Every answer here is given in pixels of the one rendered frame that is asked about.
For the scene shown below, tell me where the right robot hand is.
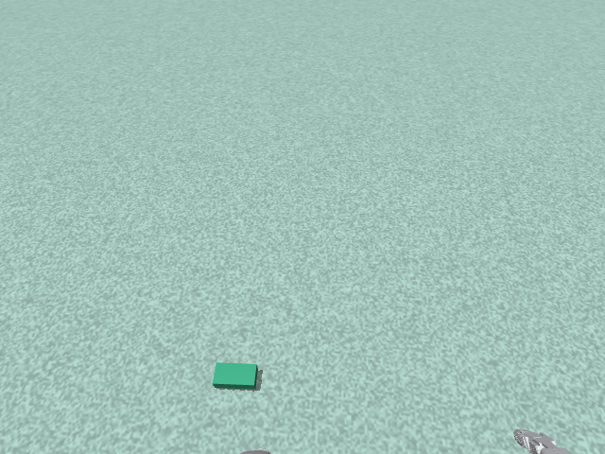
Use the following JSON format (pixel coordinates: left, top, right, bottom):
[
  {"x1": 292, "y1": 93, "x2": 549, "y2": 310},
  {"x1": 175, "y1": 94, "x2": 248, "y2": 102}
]
[{"x1": 513, "y1": 429, "x2": 570, "y2": 454}]

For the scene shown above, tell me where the small box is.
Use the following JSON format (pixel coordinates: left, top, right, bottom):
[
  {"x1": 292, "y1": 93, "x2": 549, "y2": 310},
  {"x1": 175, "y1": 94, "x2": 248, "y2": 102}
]
[{"x1": 213, "y1": 362, "x2": 258, "y2": 390}]

